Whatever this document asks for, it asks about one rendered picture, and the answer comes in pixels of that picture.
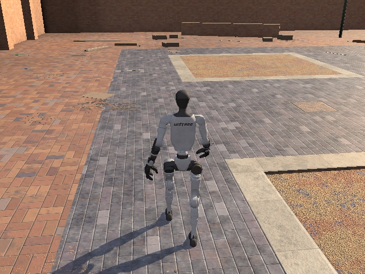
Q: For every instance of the right robot hand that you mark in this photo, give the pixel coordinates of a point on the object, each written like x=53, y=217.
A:
x=203, y=155

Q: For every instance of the left robot upper arm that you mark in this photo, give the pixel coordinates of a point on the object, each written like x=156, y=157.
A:
x=162, y=129

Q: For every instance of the robot left shin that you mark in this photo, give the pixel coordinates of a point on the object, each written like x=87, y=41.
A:
x=168, y=197

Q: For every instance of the left robot hand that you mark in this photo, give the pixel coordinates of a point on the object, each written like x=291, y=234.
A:
x=148, y=172

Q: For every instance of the right robot upper arm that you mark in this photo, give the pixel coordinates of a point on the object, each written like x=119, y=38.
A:
x=202, y=128

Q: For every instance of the robot left forearm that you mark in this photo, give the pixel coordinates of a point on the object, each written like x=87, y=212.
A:
x=153, y=154

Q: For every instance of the robot head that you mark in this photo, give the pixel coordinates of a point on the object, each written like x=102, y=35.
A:
x=182, y=100

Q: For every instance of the robot right forearm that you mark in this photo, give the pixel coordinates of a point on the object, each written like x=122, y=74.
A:
x=206, y=147

